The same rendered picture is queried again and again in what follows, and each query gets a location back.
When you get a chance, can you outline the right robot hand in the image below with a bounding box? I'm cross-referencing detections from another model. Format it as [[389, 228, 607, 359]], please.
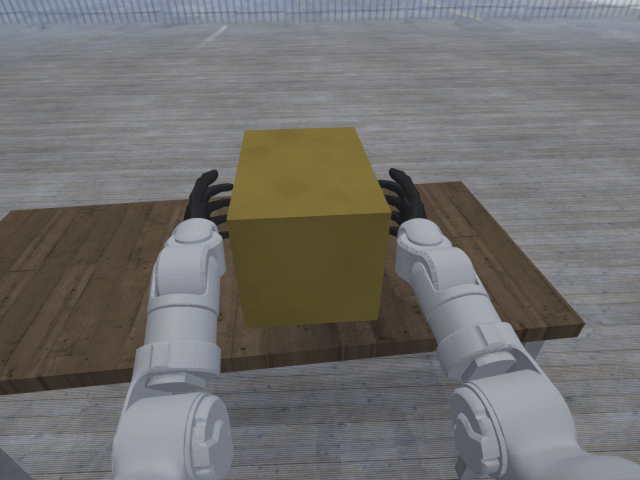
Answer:
[[378, 168, 428, 238]]

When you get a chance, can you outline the right robot upper arm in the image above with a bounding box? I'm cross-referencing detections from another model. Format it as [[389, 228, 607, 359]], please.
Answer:
[[450, 369, 640, 480]]

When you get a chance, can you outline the robot right forearm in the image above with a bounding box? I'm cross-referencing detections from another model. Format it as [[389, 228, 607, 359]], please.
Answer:
[[395, 218, 577, 440]]

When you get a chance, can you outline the table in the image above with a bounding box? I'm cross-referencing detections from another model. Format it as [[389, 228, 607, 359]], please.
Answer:
[[0, 181, 586, 480]]

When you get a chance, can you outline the carton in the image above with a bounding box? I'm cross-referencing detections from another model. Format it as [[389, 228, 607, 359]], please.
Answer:
[[226, 127, 392, 328]]

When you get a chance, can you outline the robot left forearm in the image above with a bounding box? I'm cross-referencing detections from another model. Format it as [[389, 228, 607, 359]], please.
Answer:
[[112, 218, 226, 476]]

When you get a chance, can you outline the left robot hand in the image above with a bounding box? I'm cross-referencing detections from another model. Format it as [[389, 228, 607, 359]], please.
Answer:
[[183, 170, 233, 239]]

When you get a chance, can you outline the left robot upper arm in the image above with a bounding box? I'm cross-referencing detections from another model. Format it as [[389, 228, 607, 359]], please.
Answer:
[[113, 392, 234, 480]]

